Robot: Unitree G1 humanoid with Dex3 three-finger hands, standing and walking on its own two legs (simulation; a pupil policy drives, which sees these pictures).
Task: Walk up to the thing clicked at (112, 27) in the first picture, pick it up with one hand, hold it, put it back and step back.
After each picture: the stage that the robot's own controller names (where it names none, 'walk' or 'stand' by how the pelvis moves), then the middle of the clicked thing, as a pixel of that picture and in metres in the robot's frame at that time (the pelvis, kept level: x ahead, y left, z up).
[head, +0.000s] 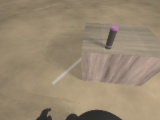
stand; (111, 38) +0.82 -0.18 +0.02
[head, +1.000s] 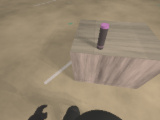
rise first; (102, 37) +0.74 -0.05 +0.05
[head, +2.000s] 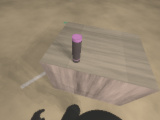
walk; (76, 50) +0.51 +0.17 +0.05
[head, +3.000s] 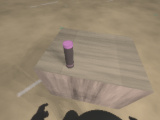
stand; (69, 56) +0.48 +0.20 +0.04
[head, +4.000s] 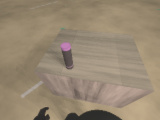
stand; (67, 57) +0.48 +0.20 +0.02
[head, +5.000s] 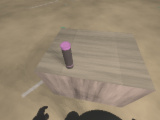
stand; (67, 56) +0.48 +0.21 +0.03
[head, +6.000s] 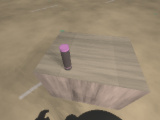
stand; (66, 58) +0.48 +0.22 +0.02
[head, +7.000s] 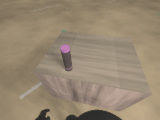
stand; (67, 59) +0.47 +0.22 +0.02
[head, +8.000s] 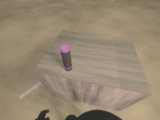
stand; (66, 59) +0.47 +0.22 +0.02
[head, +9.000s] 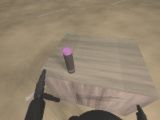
rise first; (69, 61) +0.46 +0.22 +0.02
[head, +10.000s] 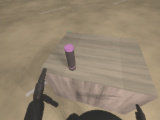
go down; (70, 58) +0.48 +0.22 +0.02
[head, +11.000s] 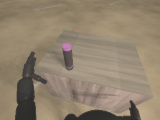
go down; (68, 58) +0.48 +0.20 +0.03
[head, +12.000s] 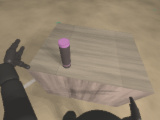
go down; (65, 55) +0.46 +0.20 +0.05
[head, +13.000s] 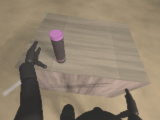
close in; (59, 49) +0.47 +0.20 +0.08
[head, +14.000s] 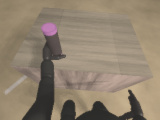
close; (54, 44) +0.48 +0.22 +0.10
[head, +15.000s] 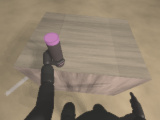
lift; (56, 53) +0.43 +0.21 +0.09
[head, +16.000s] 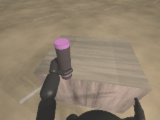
lift; (64, 61) +0.32 +0.16 +0.20
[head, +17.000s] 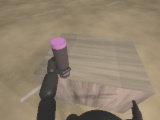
hold; (62, 60) +0.32 +0.18 +0.19
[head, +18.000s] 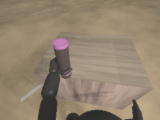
hold; (63, 61) +0.33 +0.17 +0.17
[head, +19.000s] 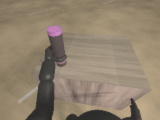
crouch; (58, 49) +0.40 +0.21 +0.21
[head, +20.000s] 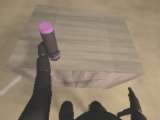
lower; (51, 44) +0.49 +0.22 +0.08
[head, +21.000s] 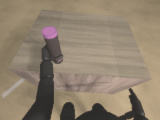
lower; (54, 48) +0.46 +0.21 +0.09
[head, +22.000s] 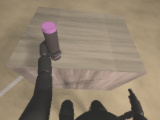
lower; (53, 44) +0.48 +0.21 +0.10
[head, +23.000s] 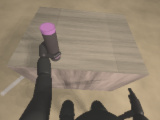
lower; (52, 45) +0.48 +0.21 +0.10
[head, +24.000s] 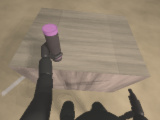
loosen; (54, 46) +0.47 +0.21 +0.10
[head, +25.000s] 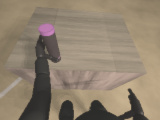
withdraw; (52, 46) +0.47 +0.21 +0.10
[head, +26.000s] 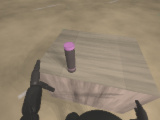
sink last; (70, 59) +0.44 +0.19 +0.06
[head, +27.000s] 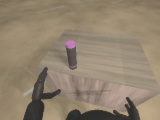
stand; (72, 56) +0.47 +0.19 +0.07
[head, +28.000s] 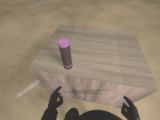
stand; (66, 55) +0.45 +0.20 +0.08
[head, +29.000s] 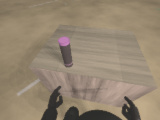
stand; (66, 54) +0.46 +0.21 +0.09
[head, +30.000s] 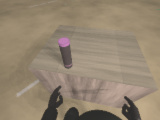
stand; (66, 55) +0.45 +0.21 +0.08
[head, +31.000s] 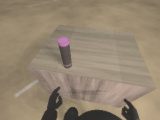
stand; (65, 54) +0.46 +0.21 +0.08
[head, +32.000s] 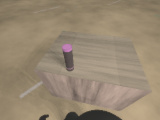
stand; (68, 59) +0.47 +0.20 +0.03
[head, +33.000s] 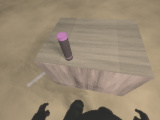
walk; (66, 48) +0.51 +0.23 +0.04
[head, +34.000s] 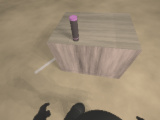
walk; (74, 29) +0.79 +0.22 +0.03
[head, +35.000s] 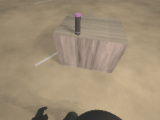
stand; (77, 24) +1.02 +0.22 +0.03
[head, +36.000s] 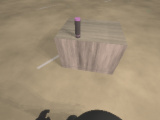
stand; (77, 28) +1.04 +0.22 +0.01
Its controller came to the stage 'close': yes
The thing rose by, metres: 0.20
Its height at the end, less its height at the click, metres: +0.00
